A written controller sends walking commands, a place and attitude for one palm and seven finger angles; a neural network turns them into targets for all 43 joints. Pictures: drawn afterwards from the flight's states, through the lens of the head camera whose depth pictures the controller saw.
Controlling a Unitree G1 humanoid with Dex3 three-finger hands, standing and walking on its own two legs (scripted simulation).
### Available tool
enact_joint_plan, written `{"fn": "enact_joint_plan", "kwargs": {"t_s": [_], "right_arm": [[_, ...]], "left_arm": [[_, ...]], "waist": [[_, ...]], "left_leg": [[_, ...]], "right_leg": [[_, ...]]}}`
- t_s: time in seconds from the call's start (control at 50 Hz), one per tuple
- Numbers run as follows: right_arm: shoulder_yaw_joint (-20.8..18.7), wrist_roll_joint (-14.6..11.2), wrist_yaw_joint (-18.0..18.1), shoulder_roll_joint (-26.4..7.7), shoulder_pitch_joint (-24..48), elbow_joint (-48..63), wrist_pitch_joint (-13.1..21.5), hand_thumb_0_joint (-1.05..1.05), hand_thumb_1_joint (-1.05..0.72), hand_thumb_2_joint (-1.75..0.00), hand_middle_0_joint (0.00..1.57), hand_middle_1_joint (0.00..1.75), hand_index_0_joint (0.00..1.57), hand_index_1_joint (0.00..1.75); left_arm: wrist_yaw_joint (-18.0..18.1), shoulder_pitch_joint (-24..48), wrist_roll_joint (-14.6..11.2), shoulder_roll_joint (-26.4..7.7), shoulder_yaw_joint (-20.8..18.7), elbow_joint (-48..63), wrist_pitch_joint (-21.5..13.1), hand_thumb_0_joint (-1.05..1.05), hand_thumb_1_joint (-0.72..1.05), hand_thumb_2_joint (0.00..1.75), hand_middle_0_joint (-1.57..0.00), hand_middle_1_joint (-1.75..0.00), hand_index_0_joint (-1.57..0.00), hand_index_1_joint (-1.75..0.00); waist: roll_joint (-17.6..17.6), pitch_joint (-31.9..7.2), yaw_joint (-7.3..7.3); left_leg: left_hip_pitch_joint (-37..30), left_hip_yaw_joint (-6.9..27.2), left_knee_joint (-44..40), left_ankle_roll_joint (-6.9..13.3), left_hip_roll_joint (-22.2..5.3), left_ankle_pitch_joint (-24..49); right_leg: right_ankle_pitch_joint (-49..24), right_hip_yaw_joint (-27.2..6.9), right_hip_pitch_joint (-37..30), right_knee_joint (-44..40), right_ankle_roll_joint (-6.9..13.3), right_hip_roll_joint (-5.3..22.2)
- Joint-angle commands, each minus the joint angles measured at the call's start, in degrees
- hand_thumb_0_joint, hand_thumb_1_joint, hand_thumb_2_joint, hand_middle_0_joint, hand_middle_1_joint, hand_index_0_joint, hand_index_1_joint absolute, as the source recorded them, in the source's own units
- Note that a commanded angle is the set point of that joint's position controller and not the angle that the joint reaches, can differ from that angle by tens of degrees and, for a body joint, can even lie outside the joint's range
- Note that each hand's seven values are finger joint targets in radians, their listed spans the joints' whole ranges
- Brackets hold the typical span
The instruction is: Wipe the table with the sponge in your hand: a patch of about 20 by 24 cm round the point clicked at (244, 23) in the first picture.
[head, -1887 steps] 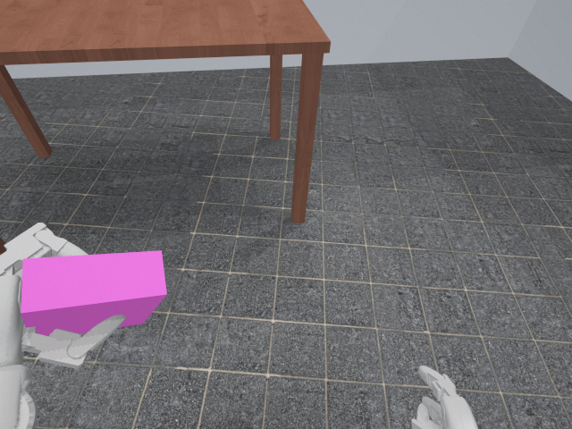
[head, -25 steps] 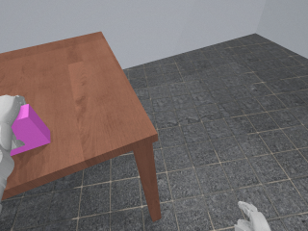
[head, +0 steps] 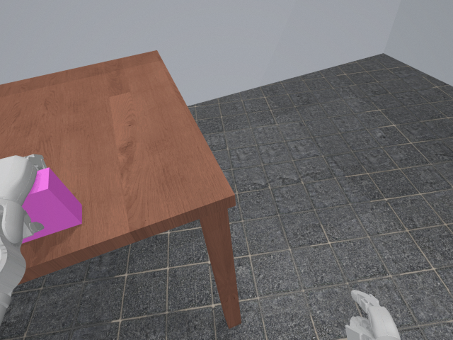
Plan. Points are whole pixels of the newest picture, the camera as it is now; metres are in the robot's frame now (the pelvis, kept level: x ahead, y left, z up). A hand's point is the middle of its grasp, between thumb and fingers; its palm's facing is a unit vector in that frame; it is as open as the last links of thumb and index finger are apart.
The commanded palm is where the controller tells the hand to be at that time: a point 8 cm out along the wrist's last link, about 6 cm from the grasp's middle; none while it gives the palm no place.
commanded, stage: lift the sponge slowly off the table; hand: left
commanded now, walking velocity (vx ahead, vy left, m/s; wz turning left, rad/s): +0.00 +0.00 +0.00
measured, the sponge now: (33, 216) +0.26 +0.37 +0.11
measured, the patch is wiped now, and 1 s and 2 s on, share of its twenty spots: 1.00 1.00 1.00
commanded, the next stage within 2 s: bring the sponge back beside the body in 1.98 s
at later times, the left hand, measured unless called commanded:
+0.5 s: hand (32, 196) +0.27 +0.36 +0.15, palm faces +0.02 +0.02 -1.00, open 9.2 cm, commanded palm +0.24 +0.36 +0.21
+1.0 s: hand (19, 185) +0.28 +0.37 +0.17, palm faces +0.02 +0.01 -1.00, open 9.2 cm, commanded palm +0.24 +0.37 +0.25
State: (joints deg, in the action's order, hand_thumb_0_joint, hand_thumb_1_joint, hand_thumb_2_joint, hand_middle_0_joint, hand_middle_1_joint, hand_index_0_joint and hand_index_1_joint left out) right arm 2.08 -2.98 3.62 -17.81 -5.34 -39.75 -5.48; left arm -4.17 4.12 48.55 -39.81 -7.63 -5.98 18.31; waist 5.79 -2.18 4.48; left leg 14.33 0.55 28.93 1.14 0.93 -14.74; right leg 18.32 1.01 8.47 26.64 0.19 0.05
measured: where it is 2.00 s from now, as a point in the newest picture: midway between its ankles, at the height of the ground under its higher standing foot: outside the picture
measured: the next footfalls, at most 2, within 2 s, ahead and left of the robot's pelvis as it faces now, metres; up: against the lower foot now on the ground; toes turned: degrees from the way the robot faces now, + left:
none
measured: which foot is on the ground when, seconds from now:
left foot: down 0.00-1.00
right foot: down 0.00-1.00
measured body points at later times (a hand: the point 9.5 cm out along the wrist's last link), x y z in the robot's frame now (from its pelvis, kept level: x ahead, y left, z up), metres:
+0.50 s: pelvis +0.00 +0.00 +0.00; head +0.00 -0.04 +0.45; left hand +0.27 +0.35 +0.21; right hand +0.22 -0.22 -0.10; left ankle +0.01 +0.11 -0.74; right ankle -0.05 -0.12 -0.74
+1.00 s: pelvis +0.00 -0.01 +0.00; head +0.00 -0.04 +0.45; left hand +0.27 +0.36 +0.23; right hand +0.22 -0.24 -0.09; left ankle +0.01 +0.11 -0.74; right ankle -0.05 -0.12 -0.74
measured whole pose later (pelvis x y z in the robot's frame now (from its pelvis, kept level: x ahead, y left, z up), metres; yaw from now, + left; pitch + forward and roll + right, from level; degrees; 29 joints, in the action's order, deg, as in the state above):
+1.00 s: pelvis +0.00 -0.01 +0.00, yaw +1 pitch -1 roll +0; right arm 3.2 -2.7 5.2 -17.6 -3.3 -39.7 -4.7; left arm -10.5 12.7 48.5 -42.8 -6.5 -9.6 17.9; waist 5.2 -0.7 5.3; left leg 12.4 1.7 27.0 0.5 0.5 -13.7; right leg 17.2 2.1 5.9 24.0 1.0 -0.5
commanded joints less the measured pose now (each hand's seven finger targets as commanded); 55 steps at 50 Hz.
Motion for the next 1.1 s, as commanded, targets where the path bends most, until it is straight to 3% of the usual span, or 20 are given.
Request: {"fn": "enact_joint_plan", "kwargs": {"t_s": [0.0, 0.04, 0.06, 0.14, 0.26, 0.34, 0.36, 0.44, 0.46, 0.5, 0.56, 0.74, 0.8, 0.84, 0.86, 0.92, 0.96, 1.0, 1.06, 1.08], "right_arm": [[-2.14, 0.16, 1.27, -7.02, 9.84, 8.78, 3.5, 0.0, -0.9, -0.9, 0.2, 0.3, 0.2, 0.3], [-1.89, 0.21, 1.51, -6.8, 10.52, 9.4, 3.61, 0.0, -0.9, -0.9, 0.2, 0.3, 0.2, 0.3], [-1.8, 0.32, 1.62, -6.45, 10.25, 9.21, 3.76, 0.0, -0.9, -0.9, 0.2, 0.3, 0.2, 0.3], [-1.6, 0.45, 1.9, -6.59, 10.67, 9.22, 3.82, 0.0, -0.9, -0.9, 0.2, 0.3, 0.2, 0.3], [-1.39, 0.45, 2.28, -6.15, 10.51, 8.87, 4.15, 0.0, -0.9, -0.9, 0.2, 0.3, 0.2, 0.3], [-1.36, 0.38, 2.24, -5.85, 11.23, 9.79, 4.61, 0.0, -0.9, -0.9, 0.2, 0.3, 0.2, 0.3], [-1.36, 0.46, 2.34, -5.57, 10.92, 9.34, 4.76, 0.0, -0.9, -0.9, 0.2, 0.3, 0.2, 0.3], [-1.22, 0.51, 2.47, -6.2, 11.16, 8.92, 4.45, 0.0, -0.9, -0.9, 0.2, 0.3, 0.2, 0.3], [-1.18, 0.47, 2.41, -5.71, 11.25, 8.87, 4.57, 0.0, -0.9, -0.9, 0.2, 0.3, 0.2, 0.3], [-1.31, 0.63, 2.33, -5.74, 11.34, 9.07, 4.65, 0.0, -0.9, -0.9, 0.2, 0.3, 0.2, 0.3], [-1.02, 0.54, 2.34, -5.73, 11.43, 8.62, 4.42, 0.0, -0.9, -0.9, 0.2, 0.3, 0.2, 0.3], [-1.16, 0.69, 2.01, -5.95, 12.03, 9.3, 4.21, 0.0, -0.9, -0.9, 0.2, 0.3, 0.2, 0.3], [-1.11, 0.51, 2.0, -5.95, 11.97, 8.99, 3.89, 0.0, -0.9, -0.9, 0.2, 0.3, 0.2, 0.3], [-1.09, 0.43, 2.14, -6.29, 12.28, 9.24, 3.79, 0.0, -0.9, -0.9, 0.2, 0.3, 0.2, 0.3], [-1.05, 0.45, 2.21, -6.14, 11.92, 8.88, 3.85, 0.0, -0.9, -0.9, 0.2, 0.3, 0.2, 0.3], [-1.35, 0.56, 2.18, -6.32, 11.58, 9.3, 3.81, 0.0, -0.9, -0.9, 0.2, 0.3, 0.2, 0.3], [-1.07, 0.24, 2.34, -5.9, 11.76, 9.48, 3.83, 0.0, -0.9, -0.9, 0.2, 0.3, 0.2, 0.3], [-1.29, 0.35, 2.35, -6.09, 11.59, 9.75, 3.99, 0.0, -0.9, -0.9, 0.2, 0.3, 0.2, 0.3], [-1.06, 0.09, 2.5, -5.94, 11.78, 9.77, 4.02, 0.0, -0.9, -0.9, 0.2, 0.3, 0.2, 0.3], [-1.25, 0.17, 2.44, -6.01, 11.76, 9.93, 4.2, 0.0, -0.9, -0.9, 0.2, 0.3, 0.2, 0.3]], "left_arm": [[-1.18, 10.76, -0.11, -12.35, -3.14, 3.31, 0.68, 0.0, 0.1, 1.3, -1.2, -1.6, -1.2, -1.6], [-1.33, 12.74, 0.15, -13.48, -3.67, 5.87, 0.44, 0.0, 0.1, 1.3, -1.2, -1.6, -1.2, -1.6], [-1.28, 11.6, 0.19, -12.14, -2.77, 4.27, 0.51, 0.0, 0.1, 1.3, -1.2, -1.6, -1.2, -1.6], [-1.67, 14.88, 0.44, -15.48, -4.83, 5.87, -0.2, 0.0, 0.1, 1.3, -1.2, -1.6, -1.2, -1.6], [-1.67, 18.87, 1.34, -14.39, -3.2, 5.41, -0.78, 0.0, 0.1, 1.3, -1.2, -1.6, -1.2, -1.6], [-1.48, 21.52, 1.63, -14.18, -2.55, 9.9, -1.16, 0.0, 0.1, 1.3, -1.2, -1.6, -1.2, -1.6], [-1.33, 21.76, 1.48, -12.88, -1.62, 8.67, -1.12, 0.0, 0.1, 1.3, -1.2, -1.6, -1.2, -1.6], [-1.14, 25.07, 2.05, -17.85, -5.01, 7.53, -0.59, 0.0, 0.1, 1.3, -1.2, -1.6, -1.2, -1.6], [-1.04, 25.08, 2.04, -15.93, -3.57, 6.99, -0.55, 0.0, 0.1, 1.3, -1.2, -1.6, -1.2, -1.6], [-0.96, 24.6, 2.07, -17.42, -4.97, 8.03, -0.87, 0.0, 0.1, 1.3, -1.2, -1.6, -1.2, -1.6], [-0.85, 27.28, 2.31, -18.77, -5.48, 7.0, -0.64, 0.0, 0.1, 1.3, -1.2, -1.6, -1.2, -1.6], [-1.3, 27.32, 2.19, -22.79, -8.61, 9.0, -0.11, 0.0, 0.1, 1.3, -1.2, -1.6, -1.2, -1.6], [-2.11, 27.3, 1.9, -21.99, -7.58, 7.3, 0.28, 0.0, 0.1, 1.3, -1.2, -1.6, -1.2, -1.6], [-2.64, 27.94, 1.7, -24.29, -9.09, 6.84, 0.55, 0.0, 0.1, 1.3, -1.2, -1.6, -1.2, -1.6], [-2.87, 28.23, 1.79, -23.49, -8.37, 5.56, 0.4, 0.0, 0.1, 1.3, -1.2, -1.6, -1.2, -1.6], [-3.75, 27.19, 1.5, -25.57, -10.23, 7.49, -0.58, 0.0, 0.1, 1.3, -1.2, -1.6, -1.2, -1.6], [-4.31, 28.73, 1.17, -23.37, -7.95, 7.44, -0.68, 0.0, 0.1, 1.3, -1.2, -1.6, -1.2, -1.6], [-4.64, 27.56, 0.99, -23.9, -8.56, 8.6, -1.23, 0.0, 0.1, 1.3, -1.2, -1.6, -1.2, -1.6], [-4.88, 30.39, 0.91, -23.48, -7.67, 8.72, -1.19, 0.0, 0.1, 1.3, -1.2, -1.6, -1.2, -1.6], [-4.78, 30.73, 1.02, -23.8, -7.89, 10.74, -1.42, 0.0, 0.1, 1.3, -1.2, -1.6, -1.2, -1.6]], "waist": [[-5.98, -6.4, 0.17], [-3.97, -7.98, 0.62], [-4.53, -7.59, 0.48], [-3.53, -9.13, 0.76], [-2.54, -8.45, -0.05], [-0.08, -11.65, 0.68], [-1.53, -10.55, 0.1], [-1.77, -11.67, 0.79], [-1.85, -10.97, 0.58], [-1.9, -12.37, 1.32], [-1.1, -11.77, 0.75], [1.53, -14.86, 1.8], [-0.03, -12.32, 1.05], [0.77, -12.39, 1.41], [-1.06, -11.97, 0.88], [-0.42, -14.3, 1.34], [0.34, -13.01, 0.39], [0.88, -13.16, 0.9], [1.74, -12.25, 0.38], [2.49, -13.81, 0.74]], "left_leg": [[-2.89, -0.46, -3.56, 0.99, 1.45, 13.55], [-3.98, -0.28, -3.6, 1.04, 1.53, 14.35], [-3.79, -0.48, -3.69, 1.14, 1.65, 14.12], [-4.66, -0.49, -3.46, 1.1, 1.73, 15.26], [-5.26, -0.34, -4.02, 1.0, 1.79, 15.54], [-7.15, 0.2, -4.19, 0.98, 1.84, 17.99], [-7.0, 0.13, -4.28, 1.06, 1.88, 17.29], [-6.79, 0.03, -4.58, 0.84, 1.94, 17.72], [-6.83, -0.14, -4.48, 0.92, 2.06, 17.68], [-7.27, -0.07, -4.5, 0.93, 2.24, 18.6], [-7.04, -0.23, -4.65, 0.8, 2.15, 18.26], [-7.68, -0.45, -3.59, 0.84, 2.44, 21.84], [-6.74, -0.67, -3.98, 0.85, 2.44, 20.13], [-6.73, -0.61, -3.73, 0.98, 2.38, 19.65], [-6.37, -0.79, -3.67, 0.99, 2.4, 19.32], [-7.18, -0.71, -2.82, 1.15, 2.6, 21.88], [-7.22, -0.82, -2.98, 1.2, 2.47, 20.59], [-7.42, -0.4, -3.07, 1.23, 2.54, 21.03], [-7.43, -0.29, -3.47, 1.11, 2.27, 20.27], [-8.15, 0.01, -3.53, 1.06, 2.29, 21.0]], "right_leg": [[-16.17, 1.13, -1.22, -3.21, 1.64, -2.33], [-16.29, 0.63, -1.96, -3.15, 1.98, -2.23], [-16.2, 1.05, -1.97, -3.13, 1.82, -2.25], [-17.39, 0.51, -2.76, -3.37, 1.99, -2.2], [-16.29, 1.39, -1.76, -3.92, 2.12, -2.5], [-17.55, 1.13, -3.37, -3.74, 2.64, -2.57], [-17.05, 1.56, -2.76, -3.9, 2.42, -2.61], [-17.86, 0.97, -4.26, -4.18, 2.68, -2.43], [-17.89, 1.19, -3.81, -4.27, 2.49, -2.45], [-19.1, 1.11, -5.24, -4.2, 2.47, -2.46], [-18.6, 0.99, -4.84, -4.5, 2.58, -2.53], [-23.46, 0.0, -7.79, -3.61, 2.77, -2.27], [-22.35, 0.53, -6.51, -4.14, 2.28, -2.32], [-21.94, -0.17, -6.47, -4.07, 2.5, -2.14], [-22.17, 0.23, -6.25, -3.99, 2.22, -2.09], [-25.82, 0.03, -7.81, -3.26, 2.11, -1.99], [-23.53, 0.34, -6.07, -3.6, 2.07, -2.0], [-23.5, 0.48, -6.26, -3.62, 2.15, -2.11], [-21.65, 0.74, -5.02, -3.87, 2.25, -2.13], [-21.82, 0.75, -5.61, -3.69, 2.37, -2.25]]}}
